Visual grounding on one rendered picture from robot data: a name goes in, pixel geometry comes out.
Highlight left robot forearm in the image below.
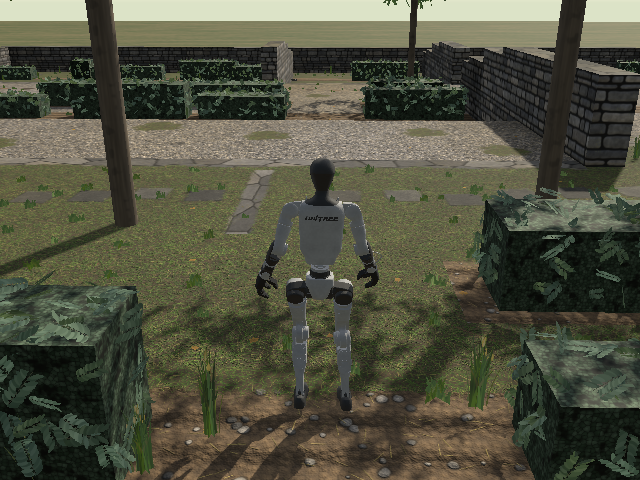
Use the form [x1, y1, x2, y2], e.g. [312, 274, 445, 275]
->
[259, 240, 281, 280]

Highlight left robot shin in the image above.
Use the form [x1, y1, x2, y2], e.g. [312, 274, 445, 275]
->
[292, 326, 307, 395]

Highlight right robot forearm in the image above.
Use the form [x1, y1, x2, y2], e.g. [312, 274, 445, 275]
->
[359, 241, 377, 273]

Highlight left robot upper arm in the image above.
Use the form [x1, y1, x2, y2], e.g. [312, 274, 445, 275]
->
[271, 201, 301, 256]

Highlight right robot upper arm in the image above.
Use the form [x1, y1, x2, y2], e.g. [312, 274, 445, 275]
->
[342, 202, 370, 256]

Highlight left robot hand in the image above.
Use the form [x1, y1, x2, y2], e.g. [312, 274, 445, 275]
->
[255, 274, 278, 299]

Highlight left robot foot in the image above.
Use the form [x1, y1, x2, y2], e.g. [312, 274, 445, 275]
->
[294, 382, 309, 409]

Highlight right robot hand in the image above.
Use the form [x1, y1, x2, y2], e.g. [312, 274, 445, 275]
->
[357, 269, 379, 288]

